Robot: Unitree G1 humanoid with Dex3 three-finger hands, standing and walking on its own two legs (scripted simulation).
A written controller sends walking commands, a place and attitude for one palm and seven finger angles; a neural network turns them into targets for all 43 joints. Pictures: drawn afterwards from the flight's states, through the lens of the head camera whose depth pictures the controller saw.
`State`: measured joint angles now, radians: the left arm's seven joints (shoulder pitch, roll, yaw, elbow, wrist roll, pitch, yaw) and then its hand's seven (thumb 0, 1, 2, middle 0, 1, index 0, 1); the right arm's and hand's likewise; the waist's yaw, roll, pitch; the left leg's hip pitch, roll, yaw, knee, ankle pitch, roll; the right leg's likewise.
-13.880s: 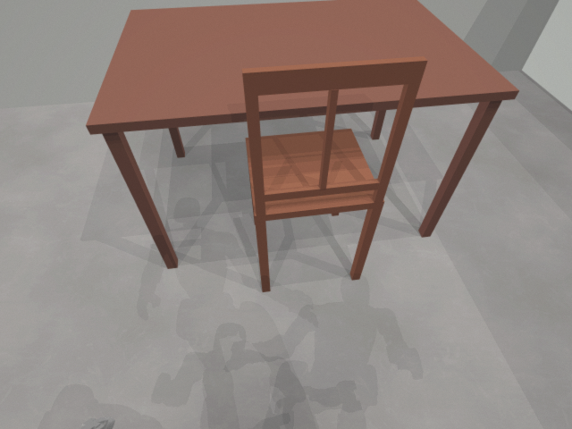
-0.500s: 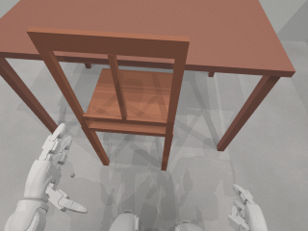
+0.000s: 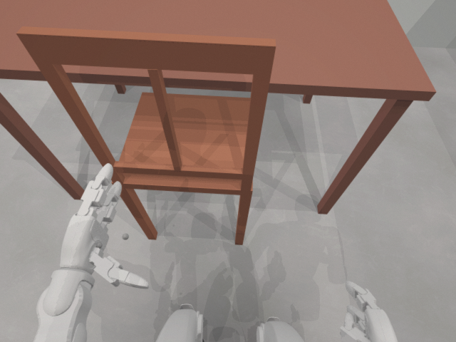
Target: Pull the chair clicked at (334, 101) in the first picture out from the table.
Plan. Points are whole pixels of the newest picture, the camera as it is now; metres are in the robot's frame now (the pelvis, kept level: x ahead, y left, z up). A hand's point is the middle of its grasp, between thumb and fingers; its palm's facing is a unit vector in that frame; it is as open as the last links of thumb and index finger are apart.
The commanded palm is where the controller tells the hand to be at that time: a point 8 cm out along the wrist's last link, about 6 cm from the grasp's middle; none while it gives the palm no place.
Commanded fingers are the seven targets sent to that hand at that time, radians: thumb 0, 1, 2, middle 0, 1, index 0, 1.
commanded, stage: aim the fingers beside a spindle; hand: left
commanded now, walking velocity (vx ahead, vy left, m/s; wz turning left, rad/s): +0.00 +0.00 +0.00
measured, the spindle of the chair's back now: (168, 127) +0.53 +0.14 +0.02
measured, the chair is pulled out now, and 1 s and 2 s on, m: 0.00 0.00 0.00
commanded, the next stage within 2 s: push the fingers through the gap in 1.58 s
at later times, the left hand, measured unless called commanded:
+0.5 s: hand (148, 212) +0.34 +0.15 +0.01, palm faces -0.06 -1.00 -0.03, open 17.0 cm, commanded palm +0.32 +0.20 +0.01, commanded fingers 0.00 -0.50 0.30 -0.06 -0.08 -0.06 -0.08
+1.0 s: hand (167, 196) +0.38 +0.13 +0.00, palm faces -0.08 -1.00 -0.03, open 17.0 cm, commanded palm +0.35 +0.19 +0.00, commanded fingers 0.00 -0.50 0.30 -0.06 -0.08 -0.06 -0.08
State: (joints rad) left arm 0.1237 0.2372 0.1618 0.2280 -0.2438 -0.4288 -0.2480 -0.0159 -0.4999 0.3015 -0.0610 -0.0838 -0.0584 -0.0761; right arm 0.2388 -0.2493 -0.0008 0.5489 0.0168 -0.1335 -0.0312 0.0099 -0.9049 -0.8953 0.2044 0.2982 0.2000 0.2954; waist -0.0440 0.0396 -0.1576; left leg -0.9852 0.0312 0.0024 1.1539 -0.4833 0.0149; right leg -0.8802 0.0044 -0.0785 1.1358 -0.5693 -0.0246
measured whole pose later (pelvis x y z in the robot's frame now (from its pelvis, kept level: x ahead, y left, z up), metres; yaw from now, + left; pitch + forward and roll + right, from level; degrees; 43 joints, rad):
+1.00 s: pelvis -0.01 +0.01 -0.03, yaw -1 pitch +23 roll -2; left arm -0.30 0.19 0.12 0.55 -0.14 -0.46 -0.09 -0.02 -0.50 0.30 -0.06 -0.08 -0.06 -0.08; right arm 0.25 -0.24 -0.01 0.58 -0.01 0.01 0.02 0.01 -0.91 -0.90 0.20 0.30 0.20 0.30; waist -0.07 0.04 -0.17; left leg -1.17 0.04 0.03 1.27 -0.51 0.03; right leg -1.07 0.00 -0.05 1.27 -0.60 -0.01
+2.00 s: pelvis -0.01 +0.00 -0.03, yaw -1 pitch +25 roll -2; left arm -0.47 0.24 0.18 0.73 -0.13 -0.47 -0.10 -0.02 -0.50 0.30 -0.06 -0.08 -0.06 -0.08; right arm 0.25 -0.24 0.00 0.59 -0.01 0.01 0.01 0.01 -0.91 -0.90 0.20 0.30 0.20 0.30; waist -0.09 0.04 -0.17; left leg -1.22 0.04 0.01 1.30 -0.52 0.02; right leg -1.12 0.01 -0.06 1.29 -0.60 -0.02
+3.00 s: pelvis -0.01 +0.01 -0.04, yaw -3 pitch +28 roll -3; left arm -0.82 0.33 0.32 1.08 -0.04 -0.53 -0.06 -0.02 -0.50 0.30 -0.06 -0.08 -0.06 -0.08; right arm 0.33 -0.24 0.01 0.63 -0.05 0.12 0.05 0.00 -0.91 -0.89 0.20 0.30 0.20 0.30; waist -0.17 0.06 -0.17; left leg -1.29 0.05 0.02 1.31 -0.52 0.03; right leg -1.19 0.02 -0.06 1.29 -0.59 -0.01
